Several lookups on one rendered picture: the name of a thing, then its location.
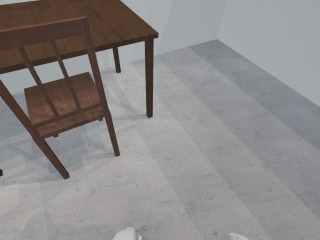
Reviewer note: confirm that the left robot thigh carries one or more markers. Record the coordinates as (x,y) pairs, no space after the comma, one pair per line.
(127,234)

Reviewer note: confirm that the chair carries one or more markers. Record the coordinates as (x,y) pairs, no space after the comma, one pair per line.
(60,105)

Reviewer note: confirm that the table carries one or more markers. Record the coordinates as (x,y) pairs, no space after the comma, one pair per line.
(112,24)

